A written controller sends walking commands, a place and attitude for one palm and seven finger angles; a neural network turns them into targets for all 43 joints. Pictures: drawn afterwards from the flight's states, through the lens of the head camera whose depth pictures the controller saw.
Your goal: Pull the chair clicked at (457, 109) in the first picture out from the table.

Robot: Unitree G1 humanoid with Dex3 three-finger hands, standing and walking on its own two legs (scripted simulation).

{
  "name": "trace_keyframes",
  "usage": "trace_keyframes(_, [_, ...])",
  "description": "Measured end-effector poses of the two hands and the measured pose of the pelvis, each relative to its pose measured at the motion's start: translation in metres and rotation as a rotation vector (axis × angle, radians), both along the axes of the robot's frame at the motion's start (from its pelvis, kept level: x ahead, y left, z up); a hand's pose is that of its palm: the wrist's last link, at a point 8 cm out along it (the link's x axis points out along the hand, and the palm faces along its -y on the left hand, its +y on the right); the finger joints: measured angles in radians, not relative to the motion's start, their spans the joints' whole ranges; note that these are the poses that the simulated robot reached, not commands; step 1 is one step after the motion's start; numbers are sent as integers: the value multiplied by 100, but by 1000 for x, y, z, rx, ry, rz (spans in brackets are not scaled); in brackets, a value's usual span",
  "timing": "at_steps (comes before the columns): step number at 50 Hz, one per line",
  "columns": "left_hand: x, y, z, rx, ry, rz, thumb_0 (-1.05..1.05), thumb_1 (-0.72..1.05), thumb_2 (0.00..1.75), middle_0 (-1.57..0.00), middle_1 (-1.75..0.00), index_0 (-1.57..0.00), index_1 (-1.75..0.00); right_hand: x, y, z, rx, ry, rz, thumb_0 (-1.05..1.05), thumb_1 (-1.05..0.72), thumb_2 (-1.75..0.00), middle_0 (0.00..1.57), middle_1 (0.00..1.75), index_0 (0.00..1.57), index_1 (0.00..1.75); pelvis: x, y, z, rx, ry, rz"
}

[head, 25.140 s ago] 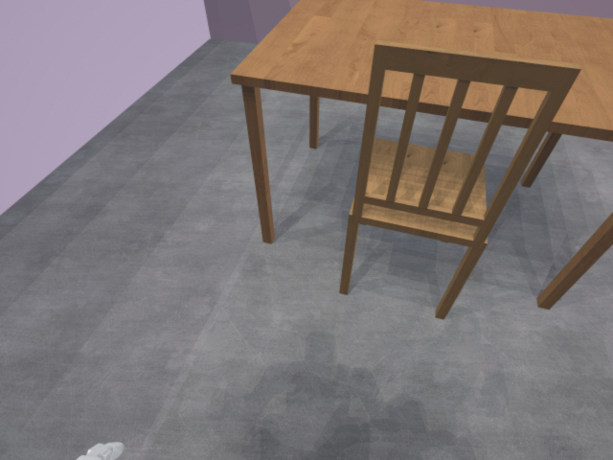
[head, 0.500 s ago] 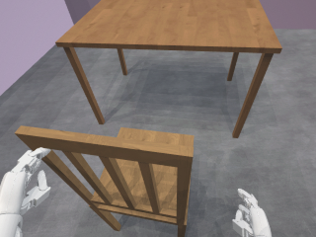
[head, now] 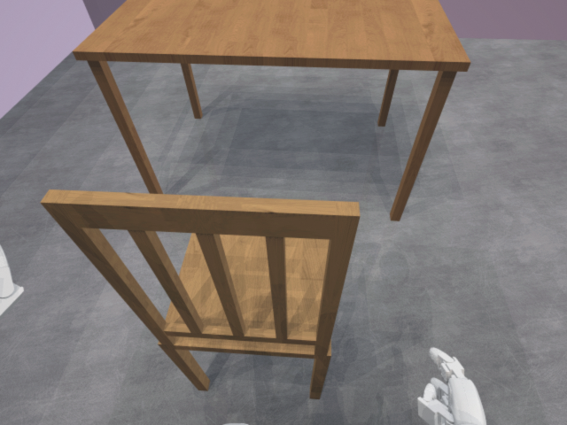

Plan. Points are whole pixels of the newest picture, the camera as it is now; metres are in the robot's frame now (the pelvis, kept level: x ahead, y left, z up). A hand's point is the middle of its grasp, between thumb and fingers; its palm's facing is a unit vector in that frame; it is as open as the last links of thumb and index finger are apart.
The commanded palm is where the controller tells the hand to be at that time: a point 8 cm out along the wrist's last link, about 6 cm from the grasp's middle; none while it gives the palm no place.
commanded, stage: step back with the hand held close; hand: left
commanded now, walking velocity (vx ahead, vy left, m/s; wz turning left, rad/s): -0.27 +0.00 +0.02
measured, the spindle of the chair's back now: (226, 291) +0.33 +0.13 -0.06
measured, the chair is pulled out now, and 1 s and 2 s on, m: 0.61 0.61 0.61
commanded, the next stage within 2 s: stop stepping back and stand still in 0.52 s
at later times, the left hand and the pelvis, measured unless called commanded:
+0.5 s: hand out of the picture +0.13 +0.27 +0.17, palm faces +0.37 -0.76 -0.53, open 7.4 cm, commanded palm +0.08 +0.31 +0.18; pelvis -0.07 +0.02 +0.00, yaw -2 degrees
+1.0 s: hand out of the picture +0.04 +0.28 +0.16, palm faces +0.45 -0.78 -0.43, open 7.4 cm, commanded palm -0.02 +0.31 +0.18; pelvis -0.15 +0.01 +0.00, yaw +1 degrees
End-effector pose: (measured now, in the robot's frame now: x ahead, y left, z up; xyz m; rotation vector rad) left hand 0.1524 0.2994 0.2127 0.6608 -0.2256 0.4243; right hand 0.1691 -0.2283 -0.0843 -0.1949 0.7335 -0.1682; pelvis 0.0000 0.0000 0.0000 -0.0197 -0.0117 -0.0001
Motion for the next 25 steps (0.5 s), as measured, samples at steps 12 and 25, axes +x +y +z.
trace_keyframes(12, [-22,20,-39,-126,29,-23,1,89,90,-21,-30,-22,-30,-57,16,7,-39,-18,-33,2,-91,-90,20,30,20,30,-33,24,-4,-28,-13,14])
trace_keyframes(25, [-57,3,-16,-33,23,-89,1,89,90,-21,-30,-22,-30,-86,14,-10,12,38,13,1,-91,-90,20,30,20,30,-72,16,0,-10,33,-31])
